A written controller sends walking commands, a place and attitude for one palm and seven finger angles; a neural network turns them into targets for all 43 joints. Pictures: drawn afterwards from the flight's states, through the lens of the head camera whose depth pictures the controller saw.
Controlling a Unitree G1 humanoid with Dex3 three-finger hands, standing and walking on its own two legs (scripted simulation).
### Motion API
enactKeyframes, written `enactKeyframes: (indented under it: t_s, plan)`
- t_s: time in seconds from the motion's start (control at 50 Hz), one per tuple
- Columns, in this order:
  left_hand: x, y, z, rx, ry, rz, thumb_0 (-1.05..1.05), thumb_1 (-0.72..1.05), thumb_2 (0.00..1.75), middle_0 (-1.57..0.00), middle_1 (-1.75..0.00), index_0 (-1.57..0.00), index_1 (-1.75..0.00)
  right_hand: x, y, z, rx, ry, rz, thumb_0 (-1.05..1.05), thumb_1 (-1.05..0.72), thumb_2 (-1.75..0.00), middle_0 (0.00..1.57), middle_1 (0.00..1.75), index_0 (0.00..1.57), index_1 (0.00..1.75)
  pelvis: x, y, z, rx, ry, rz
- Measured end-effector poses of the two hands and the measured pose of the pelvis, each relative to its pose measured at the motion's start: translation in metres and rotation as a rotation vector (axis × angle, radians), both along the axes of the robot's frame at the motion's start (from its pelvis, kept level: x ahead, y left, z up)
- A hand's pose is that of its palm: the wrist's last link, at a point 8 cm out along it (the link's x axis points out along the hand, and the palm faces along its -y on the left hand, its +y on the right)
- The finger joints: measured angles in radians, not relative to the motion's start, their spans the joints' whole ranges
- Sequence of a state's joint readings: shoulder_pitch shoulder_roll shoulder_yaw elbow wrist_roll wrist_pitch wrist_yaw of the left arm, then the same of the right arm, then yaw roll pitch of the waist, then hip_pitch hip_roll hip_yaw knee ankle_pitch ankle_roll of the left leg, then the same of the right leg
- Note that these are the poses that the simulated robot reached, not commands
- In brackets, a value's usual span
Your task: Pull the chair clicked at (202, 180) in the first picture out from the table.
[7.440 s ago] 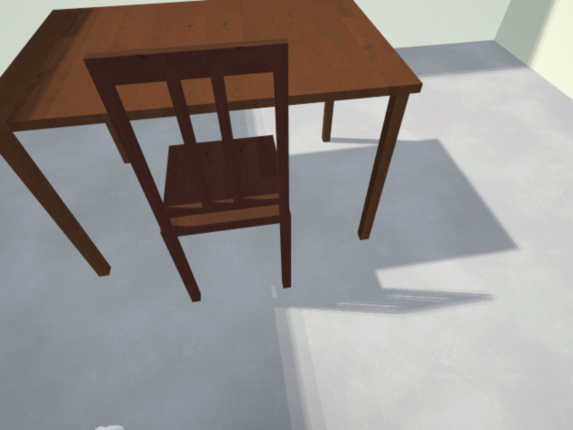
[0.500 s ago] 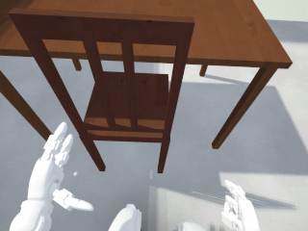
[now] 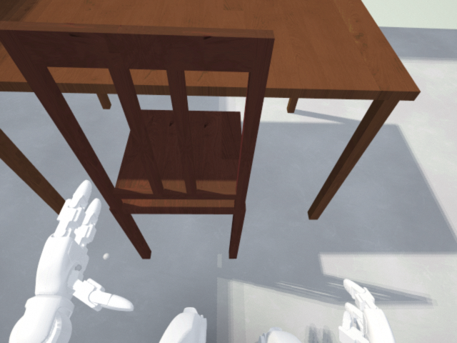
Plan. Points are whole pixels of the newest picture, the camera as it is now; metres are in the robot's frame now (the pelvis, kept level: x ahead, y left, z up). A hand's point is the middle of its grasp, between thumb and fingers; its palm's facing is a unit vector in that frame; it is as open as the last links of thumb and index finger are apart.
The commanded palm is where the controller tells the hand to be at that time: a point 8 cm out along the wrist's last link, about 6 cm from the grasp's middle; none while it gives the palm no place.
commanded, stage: raise the hand toward the chair's back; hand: left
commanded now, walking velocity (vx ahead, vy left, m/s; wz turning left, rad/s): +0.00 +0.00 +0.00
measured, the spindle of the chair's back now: (143, 144) +0.49 +0.21 +0.02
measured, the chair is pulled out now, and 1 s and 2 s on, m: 0.00 0.00 0.00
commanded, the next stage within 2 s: aim the fingers beside a spindle in 0.12 s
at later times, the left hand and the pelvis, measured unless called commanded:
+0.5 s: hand (124, 247) +0.26 +0.18 +0.03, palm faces +0.03 -1.00 -0.05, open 16.9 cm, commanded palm +0.24 +0.25 +0.03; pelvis +0.00 -0.02 -0.01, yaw +0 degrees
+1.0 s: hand (132, 233) +0.29 +0.18 +0.02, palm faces +0.03 -1.00 -0.04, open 16.9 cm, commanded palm +0.27 +0.24 +0.01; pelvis +0.00 -0.02 -0.02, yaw -1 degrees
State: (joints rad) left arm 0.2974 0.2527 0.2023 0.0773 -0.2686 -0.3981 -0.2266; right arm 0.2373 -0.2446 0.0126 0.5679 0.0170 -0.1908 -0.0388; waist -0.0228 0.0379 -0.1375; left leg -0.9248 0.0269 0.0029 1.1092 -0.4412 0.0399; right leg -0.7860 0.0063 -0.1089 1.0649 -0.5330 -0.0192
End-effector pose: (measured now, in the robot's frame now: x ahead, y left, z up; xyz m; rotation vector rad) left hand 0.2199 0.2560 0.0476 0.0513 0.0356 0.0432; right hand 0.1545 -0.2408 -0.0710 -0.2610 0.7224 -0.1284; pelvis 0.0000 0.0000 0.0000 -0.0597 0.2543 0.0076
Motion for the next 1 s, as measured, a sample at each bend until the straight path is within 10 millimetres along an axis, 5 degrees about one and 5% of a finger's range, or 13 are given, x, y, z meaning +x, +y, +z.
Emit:
enactKeyframes:
  t_s: [0.34,1.0]
  plan:
    - [0.003,-0.011,-0.003,0.003,0.007,0.002,-0.01,-0.5,0.3,-0.06,-0.08,-0.06,-0.08,0.01,-0.005,-0.004,0.018,-0.013,0.02,0.01,-0.9,-0.9,0.2,0.3,0.2,0.3,0.001,-0.012,-0.002,0.007,0.003,0.005]
    - [0.05,-0.019,-0.027,-0.011,-0.02,-0.017,-0.01,-0.5,0.3,-0.06,-0.08,-0.06,-0.08,-0.014,-0.023,-0.032,0.003,0.088,-0.029,0.01,-0.9,-0.9,0.2,0.3,0.2,0.3,-0.002,-0.016,-0.017,0.017,0.059,-0.017]
